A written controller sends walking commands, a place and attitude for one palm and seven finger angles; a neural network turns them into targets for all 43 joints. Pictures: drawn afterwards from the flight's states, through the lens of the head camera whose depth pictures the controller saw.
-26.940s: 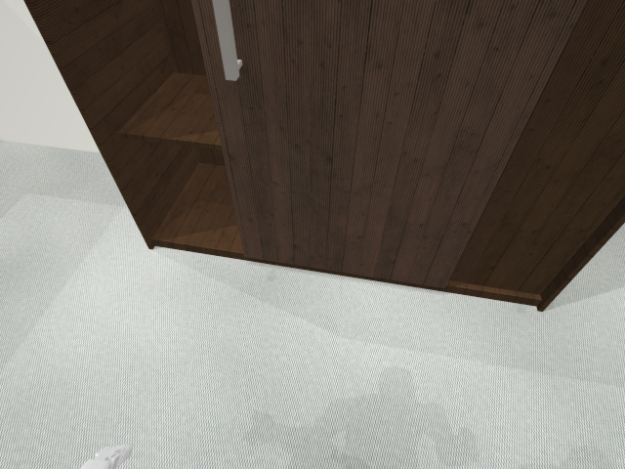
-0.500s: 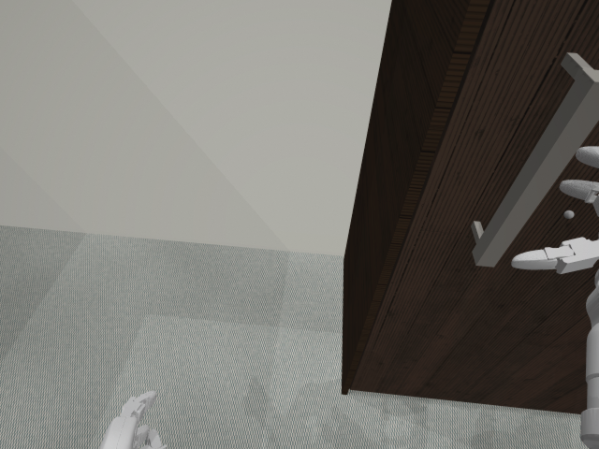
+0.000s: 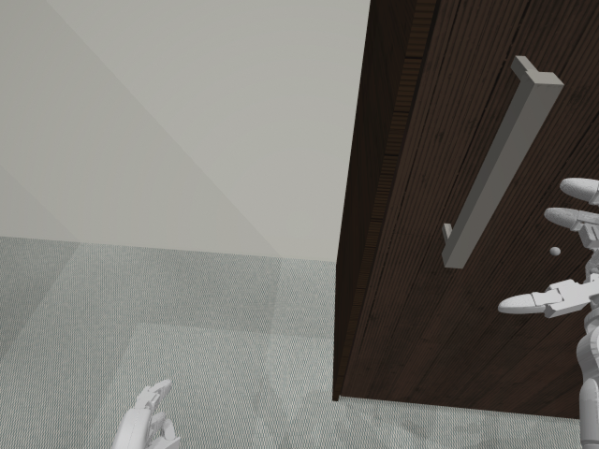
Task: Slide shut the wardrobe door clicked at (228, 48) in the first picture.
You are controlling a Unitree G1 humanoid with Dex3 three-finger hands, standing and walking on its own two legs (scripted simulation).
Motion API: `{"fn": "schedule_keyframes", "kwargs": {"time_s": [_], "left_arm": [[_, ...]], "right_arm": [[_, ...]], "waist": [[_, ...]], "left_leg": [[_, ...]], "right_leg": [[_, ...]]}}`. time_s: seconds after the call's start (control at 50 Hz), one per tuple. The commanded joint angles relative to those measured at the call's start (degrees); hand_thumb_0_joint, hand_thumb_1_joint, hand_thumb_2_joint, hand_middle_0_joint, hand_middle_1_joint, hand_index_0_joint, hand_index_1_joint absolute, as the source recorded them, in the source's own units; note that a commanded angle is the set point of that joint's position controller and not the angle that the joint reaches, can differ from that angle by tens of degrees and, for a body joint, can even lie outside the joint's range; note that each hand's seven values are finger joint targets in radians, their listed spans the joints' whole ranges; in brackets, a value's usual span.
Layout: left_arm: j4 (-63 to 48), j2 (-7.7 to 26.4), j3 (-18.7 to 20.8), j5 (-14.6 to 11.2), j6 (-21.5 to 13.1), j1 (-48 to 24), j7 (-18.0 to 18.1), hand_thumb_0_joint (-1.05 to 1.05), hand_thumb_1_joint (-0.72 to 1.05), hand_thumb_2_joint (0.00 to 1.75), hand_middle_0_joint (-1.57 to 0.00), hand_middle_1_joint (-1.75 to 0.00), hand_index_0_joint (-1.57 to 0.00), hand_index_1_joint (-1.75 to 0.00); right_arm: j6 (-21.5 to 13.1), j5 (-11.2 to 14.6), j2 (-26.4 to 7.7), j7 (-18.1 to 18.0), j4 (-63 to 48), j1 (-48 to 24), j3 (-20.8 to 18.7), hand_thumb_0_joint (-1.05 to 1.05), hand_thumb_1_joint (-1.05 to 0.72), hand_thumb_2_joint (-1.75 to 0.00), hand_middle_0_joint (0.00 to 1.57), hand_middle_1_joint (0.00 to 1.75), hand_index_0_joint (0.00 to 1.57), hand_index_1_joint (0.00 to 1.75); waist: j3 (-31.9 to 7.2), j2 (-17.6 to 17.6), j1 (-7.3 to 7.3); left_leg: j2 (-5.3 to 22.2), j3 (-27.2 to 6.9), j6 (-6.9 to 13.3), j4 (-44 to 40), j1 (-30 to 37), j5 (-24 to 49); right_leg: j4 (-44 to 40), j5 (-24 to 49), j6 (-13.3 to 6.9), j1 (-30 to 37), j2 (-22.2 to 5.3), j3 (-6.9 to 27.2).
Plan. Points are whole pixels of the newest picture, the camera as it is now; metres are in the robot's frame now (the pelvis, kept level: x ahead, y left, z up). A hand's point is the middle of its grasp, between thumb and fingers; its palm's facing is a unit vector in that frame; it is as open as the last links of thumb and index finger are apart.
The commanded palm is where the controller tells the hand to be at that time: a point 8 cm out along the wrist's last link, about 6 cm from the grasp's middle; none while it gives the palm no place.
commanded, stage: slip the hand off the handle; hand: right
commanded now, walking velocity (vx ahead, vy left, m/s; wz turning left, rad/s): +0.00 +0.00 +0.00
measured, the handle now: (482, 177) +0.39 -0.22 +0.20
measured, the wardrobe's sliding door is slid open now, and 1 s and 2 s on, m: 0.00 0.00 0.00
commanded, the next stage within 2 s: draw the hand back to the body in 0.32 s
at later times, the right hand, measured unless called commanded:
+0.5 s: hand (580, 309) +0.22 -0.26 +0.17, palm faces +0.38 +0.91 -0.15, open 14.6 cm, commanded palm +0.18 -0.30 +0.18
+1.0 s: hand (569, 334) +0.20 -0.24 +0.17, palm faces +0.30 +0.94 -0.16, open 14.4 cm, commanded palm +0.15 -0.28 +0.18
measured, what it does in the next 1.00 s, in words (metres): stands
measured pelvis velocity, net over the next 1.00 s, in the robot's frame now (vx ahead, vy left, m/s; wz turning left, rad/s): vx -0.02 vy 0.04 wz -0.04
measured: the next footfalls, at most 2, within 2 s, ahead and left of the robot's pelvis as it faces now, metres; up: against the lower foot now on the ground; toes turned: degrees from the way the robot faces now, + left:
none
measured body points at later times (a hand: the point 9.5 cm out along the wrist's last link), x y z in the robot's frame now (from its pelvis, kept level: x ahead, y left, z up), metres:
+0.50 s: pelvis -0.01 +0.02 +0.01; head -0.03 +0.02 +0.46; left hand +0.21 +0.21 -0.07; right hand +0.20 -0.31 +0.18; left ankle +0.00 +0.11 -0.73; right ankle +0.02 -0.05 -0.73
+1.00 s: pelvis -0.02 +0.04 +0.00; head -0.06 +0.05 +0.45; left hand +0.20 +0.26 -0.05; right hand +0.17 -0.29 +0.18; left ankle +0.00 +0.11 -0.73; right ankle +0.02 -0.05 -0.73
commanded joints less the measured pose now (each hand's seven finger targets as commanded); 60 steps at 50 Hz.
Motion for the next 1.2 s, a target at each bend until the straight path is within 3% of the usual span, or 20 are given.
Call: {"fn": "schedule_keyframes", "kwargs": {"time_s": [0.0, 0.14, 0.32, 0.42, 0.44, 0.48, 0.54, 0.58, 0.66, 0.7, 0.84, 0.92, 0.94, 0.96, 0.98, 1.02, 1.04, 1.08, 1.14, 1.18], "left_arm": [[-8.21, 8.31, 2.37, 0.00, -3.09, -7.72, 0.96, 0.00, 0.90, 0.90, -0.20, -0.30, -0.20, -0.30], [-8.21, 7.74, 1.78, 0.20, -3.64, -8.60, 1.51, 0.00, 0.90, 0.90, -0.20, -0.30, -0.20, -0.30], [-8.74, 6.77, 0.99, 0.32, -2.90, -10.54, 1.58, 0.00, 0.90, 0.90, -0.20, -0.30, -0.20, -0.30], [-8.34, 6.63, 0.81, 0.29, -3.10, -11.32, 2.01, 0.00, 0.90, 0.90, -0.20, -0.30, -0.20, -0.30], [-7.43, 7.75, 0.88, -1.42, -3.05, -11.28, 2.73, 0.00, 0.90, 0.90, -0.20, -0.30, -0.20, -0.30], [-9.34, 7.77, 0.44, -2.35, -3.85, -14.10, 3.90, 0.00, 0.90, 0.90, -0.20, -0.30, -0.20, -0.30], [-8.94, 8.25, 0.03, -2.70, -4.43, -14.40, 4.29, 0.00, 0.90, 0.90, -0.20, -0.30, -0.20, -0.30], [-9.75, 8.05, -0.28, -3.07, -5.14, -14.95, 3.70, 0.00, 0.90, 0.90, -0.20, -0.30, -0.20, -0.30], [-10.66, 8.03, 0.39, -3.21, -5.12, -14.07, 1.84, 0.00, 0.90, 0.90, -0.20, -0.30, -0.20, -0.30], [-11.28, 8.14, 0.72, -3.74, -5.04, -14.22, 1.24, 0.00, 0.90, 0.90, -0.20, -0.30, -0.20, -0.30], [-12.04, 8.20, 1.28, -3.74, -5.42, -15.60, 1.48, 0.00, 0.90, 0.90, -0.20, -0.30, -0.20, -0.30], [-11.97, 7.68, 0.97, -3.36, -6.03, -15.78, 1.63, 0.00, 0.90, 0.90, -0.20, -0.30, -0.20, -0.30], [-12.28, 7.65, 2.44, -0.28, -6.21, -13.82, 0.44, 0.00, 0.90, 0.90, -0.20, -0.30, -0.20, -0.30], [-10.75, 6.76, 2.28, 0.38, -6.30, -13.78, 0.00, 0.00, 0.90, 0.90, -0.20, -0.30, -0.20, -0.30], [-10.20, 6.56, 2.45, 0.34, -5.76, -12.26, -0.48, 0.00, 0.90, 0.90, -0.20, -0.30, -0.20, -0.30], [-10.60, 7.15, 3.16, 0.52, -5.05, -12.18, -1.06, 0.00, 0.90, 0.90, -0.20, -0.30, -0.20, -0.30], [-10.02, 7.38, 3.39, 0.69, -4.97, -11.35, -1.16, 0.00, 0.90, 0.90, -0.20, -0.30, -0.20, -0.30], [-10.31, 7.25, 3.30, 0.73, -5.02, -10.89, -1.35, 0.00, 0.90, 0.90, -0.20, -0.30, -0.20, -0.30], [-9.43, 7.32, 3.13, 0.70, -5.02, -10.02, -1.31, 0.00, 0.90, 0.90, -0.20, -0.30, -0.20, -0.30], [-9.28, 7.27, 3.14, 0.80, -4.94, -9.83, -1.20, 0.00, 0.90, 0.90, -0.20, -0.30, -0.20, -0.30]], "right_arm": [[-1.84, 1.03, -11.91, -0.53, -18.01, -12.72, -3.52, 0.00, 0.55, -0.20, 0.25, 1.15, 0.25, 1.15], [-0.10, 1.15, -7.81, 0.58, -24.82, -9.14, 0.72, 0.00, 0.55, -0.20, 0.25, 1.15, 0.25, 1.15], [1.73, 2.05, -9.28, 0.15, -27.19, 0.23, -3.36, 0.00, 0.55, -0.20, 0.25, 1.15, 0.25, 1.15], [0.67, 2.50, -9.21, 0.87, -26.84, -2.36, -3.03, 0.00, 0.55, -0.20, 0.25, 1.15, 0.25, 1.15], [6.54, 8.65, -8.52, 5.51, -19.70, 1.03, -2.63, 0.00, 0.55, -0.20, 0.25, 1.15, 0.25, 1.15], [11.19, 10.85, -14.29, 9.59, -28.23, -5.26, -5.58, 0.00, 0.55, -0.20, 0.25, 1.15, 0.25, 1.15], [16.77, 13.47, -17.61, 14.02, -24.12, -4.57, -8.96, 0.00, 0.55, -0.20, 0.25, 1.15, 0.25, 1.15], [17.98, 15.72, -17.26, 17.30, -23.81, -4.64, -9.03, 0.00, 0.55, -0.20, 0.25, 1.15, 0.25, 1.15], [17.82, 17.20, -18.15, 17.51, -21.58, 1.36, -13.53, 0.00, 0.55, -0.20, 0.25, 1.15, 0.25, 1.15], [17.68, 17.34, -15.23, 17.27, -21.05, 1.58, -11.12, 0.00, 0.55, -0.20, 0.25, 1.15, 0.25, 1.15], [16.81, 15.36, -16.85, 14.48, -25.64, -1.13, -10.35, 0.00, 0.51, -0.22, 0.25, 1.13, 0.25, 1.13], [15.40, 14.52, -16.41, 13.31, -28.57, -0.69, -9.90, 0.00, 0.37, -0.29, 0.24, 1.04, 0.24, 1.04], [9.43, 5.00, -23.97, 1.48, -33.96, -2.97, -14.84, 0.00, 0.33, -0.31, 0.24, 1.02, 0.24, 1.02], [7.20, 4.17, -14.14, -2.76, -28.97, 4.68, -8.98, 0.00, 0.30, -0.32, 0.24, 1.00, 0.24, 1.00], [5.28, 2.70, -11.55, -5.19, -26.80, 11.06, -6.99, 0.00, 0.26, -0.34, 0.24, 0.98, 0.24, 0.98], [1.84, 1.05, -11.79, -7.69, -31.40, 12.64, -6.03, 0.00, 0.19, -0.37, 0.24, 0.94, 0.24, 0.94], [0.48, 0.34, -12.17, -8.65, -31.31, 13.02, -6.40, 0.00, 0.15, -0.39, 0.24, 0.92, 0.24, 0.92], [-1.64, -0.93, -10.90, -9.62, -33.40, 13.19, -5.03, 0.00, 0.08, -0.43, 0.23, 0.87, 0.23, 0.87], [-3.35, -2.44, -10.12, -10.32, -33.64, 14.28, -3.90, 0.00, -0.03, -0.48, 0.23, 0.81, 0.23, 0.81], [-4.10, -3.06, -9.42, -10.43, -34.00, 14.75, -3.27, 0.00, -0.10, -0.51, 0.23, 0.77, 0.23, 0.77]], "waist": [[-9.56, -5.25, -0.37], [-8.13, -4.62, 0.17], [-6.35, -3.32, -2.01], [-5.00, -5.38, -1.08], [-5.87, -3.85, -0.78], [-8.53, -5.71, -1.64], [-6.36, -4.91, -1.80], [-5.92, -4.25, -1.62], [-5.27, -1.03, -2.10], [-3.58, -0.62, -1.39], [-1.13, -2.04, -0.86], [-1.62, -5.32, -1.21], [3.03, -5.00, -1.73], [5.39, -2.62, -0.48], [6.46, -0.62, -0.52], [2.21, -2.74, -1.16], [0.14, -0.81, -1.21], [-2.98, -3.50, -1.16], [-1.90, -5.88, -0.82], [-1.14, -4.53, -0.71]], "left_leg": [[0.66, 2.33, 0.57, -3.29, -2.38, 6.98], [0.77, 2.43, 0.51, -4.37, -1.86, 6.24], [0.91, 2.56, 0.92, -6.63, 2.38, 6.53], [1.14, 1.92, 0.81, -7.75, 1.47, 4.68], [1.72, 1.79, 1.02, -8.80, 5.24, 4.94], [2.05, 1.20, 0.82, -9.95, 7.66, 6.30], [2.59, 0.46, 1.00, -10.72, 8.85, 7.95], [3.18, -0.37, 0.79, -10.37, 9.38, 11.15], [4.64, -2.65, -0.33, -9.66, 8.77, 12.50], [4.83, -3.67, -0.72, -10.11, 6.53, 8.58], [6.75, -8.57, -0.87, -13.50, 3.29, -5.76], [6.26, -7.30, -0.13, -13.41, 3.50, -6.34], [8.22, -10.13, 0.10, -17.18, 2.09, -8.71], [8.75, -9.84, 0.69, -18.10, 0.75, -12.09], [8.18, -8.98, 0.92, -18.49, 0.24, -13.29], [7.01, -7.16, 1.03, -17.16, 3.61, -9.98], [6.09, -5.40, 0.96, -16.04, 5.11, -7.10], [4.35, -3.10, 0.86, -13.90, 7.30, -0.88], [2.85, -1.71, 0.87, -13.10, 8.52, 4.57], [2.48, -1.23, 0.73, -12.94, 8.82, 6.52]], "right_leg": [[-7.90, 15.54, 7.63, 11.97, -6.30, 8.05], [-9.09, 12.44, 7.94, 13.41, -6.03, 9.33], [-10.38, 12.02, 7.90, 11.10, -4.80, 7.30], [-10.16, 8.95, 6.83, 10.81, -4.29, 6.46], [-11.12, 7.01, 6.74, 10.56, -4.71, 7.17], [-11.07, 9.07, 5.29, 12.36, -4.21, 6.28], [-10.47, 11.41, 4.69, 11.70, -4.17, 6.32], [-9.76, 13.12, 4.59, 11.58, -3.98, 6.40], [-7.70, 11.72, 4.67, 8.04, -4.11, 6.31], [-7.06, 9.04, 4.63, 7.15, -4.27, 6.03], [-4.65, 2.16, 4.46, 5.11, -4.50, 5.84], [-5.62, 2.47, 4.44, 6.56, -4.38, 5.96], [-4.65, 0.05, 5.95, 1.73, -4.17, 5.47], [-3.92, -1.65, 6.09, 2.00, -3.79, 4.61], [-4.56, -1.79, 5.66, 3.52, -3.86, 4.00], [-6.81, 0.03, 4.71, 6.21, -3.96, 3.16], [-7.96, 1.21, 4.24, 7.25, -4.17, 3.22], [-10.70, 3.94, 3.73, 10.39, -4.65, 3.49], [-13.12, 7.38, 3.89, 12.15, -5.15, 4.08], [-14.18, 9.60, 4.02, 13.24, -5.45, 4.35]]}}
